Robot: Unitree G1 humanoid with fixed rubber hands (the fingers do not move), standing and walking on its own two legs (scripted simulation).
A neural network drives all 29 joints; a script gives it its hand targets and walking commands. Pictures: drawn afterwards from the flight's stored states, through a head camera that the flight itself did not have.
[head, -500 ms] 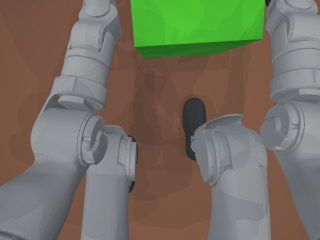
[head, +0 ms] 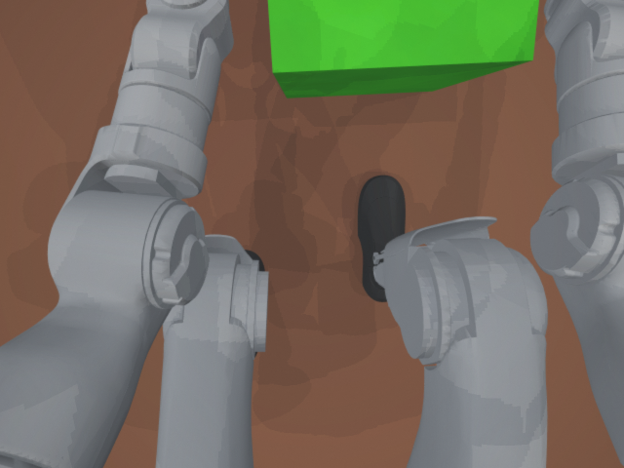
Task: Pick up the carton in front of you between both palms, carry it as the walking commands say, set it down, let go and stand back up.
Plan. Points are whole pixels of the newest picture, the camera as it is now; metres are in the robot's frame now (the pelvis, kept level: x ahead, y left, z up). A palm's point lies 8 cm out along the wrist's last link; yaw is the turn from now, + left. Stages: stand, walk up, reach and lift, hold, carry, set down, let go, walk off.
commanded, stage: set down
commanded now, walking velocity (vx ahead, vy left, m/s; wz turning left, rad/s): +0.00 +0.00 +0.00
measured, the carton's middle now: out of the picture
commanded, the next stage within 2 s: let go in 1.60 s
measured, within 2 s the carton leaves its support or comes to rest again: neither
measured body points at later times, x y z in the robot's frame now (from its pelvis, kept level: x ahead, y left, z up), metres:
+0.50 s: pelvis +0.00 -0.01 +0.00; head +0.39 -0.06 +0.21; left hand +0.58 +0.04 -0.20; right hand +0.51 -0.33 -0.21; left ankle +0.09 +0.11 -0.34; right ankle +0.17 -0.14 -0.34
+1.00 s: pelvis +0.01 -0.01 +0.08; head +0.35 -0.09 +0.36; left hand +0.60 +0.03 -0.03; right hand +0.53 -0.34 -0.05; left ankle +0.09 +0.11 -0.34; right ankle +0.17 -0.14 -0.34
